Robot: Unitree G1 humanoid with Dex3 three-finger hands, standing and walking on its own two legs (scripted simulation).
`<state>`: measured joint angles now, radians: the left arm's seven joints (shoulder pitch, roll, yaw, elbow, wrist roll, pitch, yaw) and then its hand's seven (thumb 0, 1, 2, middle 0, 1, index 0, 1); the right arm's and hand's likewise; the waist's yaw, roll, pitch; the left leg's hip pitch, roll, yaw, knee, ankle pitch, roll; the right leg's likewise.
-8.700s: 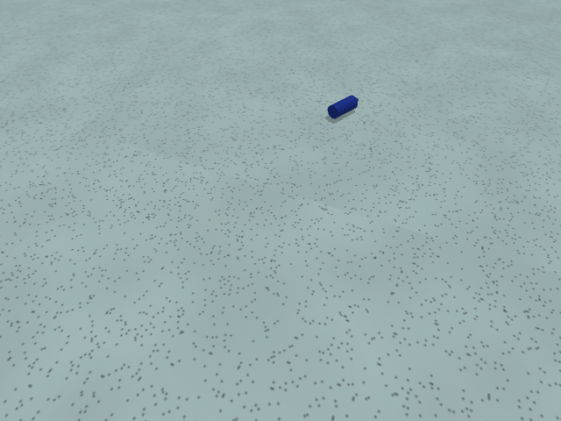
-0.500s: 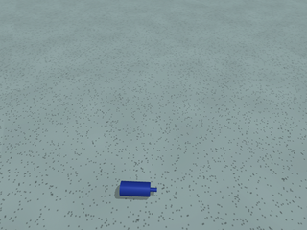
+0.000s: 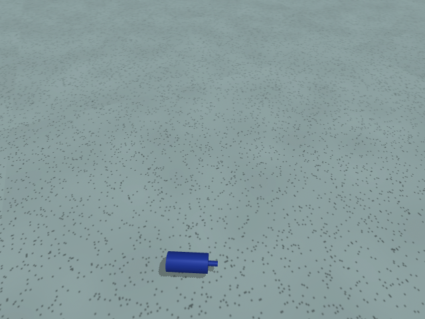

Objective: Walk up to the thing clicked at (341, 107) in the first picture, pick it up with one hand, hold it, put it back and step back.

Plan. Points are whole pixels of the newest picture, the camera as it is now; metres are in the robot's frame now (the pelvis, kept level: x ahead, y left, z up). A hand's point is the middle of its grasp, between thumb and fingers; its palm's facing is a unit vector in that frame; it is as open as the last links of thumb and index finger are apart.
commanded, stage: stand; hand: left
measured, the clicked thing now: (192, 262) +0.49 +0.11 -0.74
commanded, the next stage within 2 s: none
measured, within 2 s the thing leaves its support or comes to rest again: neither
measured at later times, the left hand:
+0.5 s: hand out of the picture +0.08 +0.25 -0.16, palm faces -0.03 -0.94 -0.35, open 7.4 cm
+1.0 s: hand out of the picture +0.08 +0.25 -0.16, palm faces -0.03 -0.94 -0.35, open 7.4 cm
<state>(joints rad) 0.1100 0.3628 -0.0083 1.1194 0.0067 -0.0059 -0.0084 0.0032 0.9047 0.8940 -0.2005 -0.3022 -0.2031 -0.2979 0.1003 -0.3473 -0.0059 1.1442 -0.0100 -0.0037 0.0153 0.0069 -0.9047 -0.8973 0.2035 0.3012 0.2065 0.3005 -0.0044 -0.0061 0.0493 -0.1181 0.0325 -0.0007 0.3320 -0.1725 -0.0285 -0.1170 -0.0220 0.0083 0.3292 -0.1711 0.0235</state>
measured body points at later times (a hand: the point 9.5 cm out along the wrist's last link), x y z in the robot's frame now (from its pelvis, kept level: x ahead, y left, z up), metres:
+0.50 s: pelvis +0.00 +0.00 +0.00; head +0.01 +0.00 +0.45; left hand +0.08 +0.30 -0.13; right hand +0.08 -0.30 -0.13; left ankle +0.01 +0.14 -0.75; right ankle +0.01 -0.13 -0.75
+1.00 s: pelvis +0.00 +0.00 +0.00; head +0.01 +0.00 +0.45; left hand +0.08 +0.30 -0.13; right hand +0.08 -0.31 -0.13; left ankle +0.01 +0.14 -0.75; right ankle +0.01 -0.13 -0.75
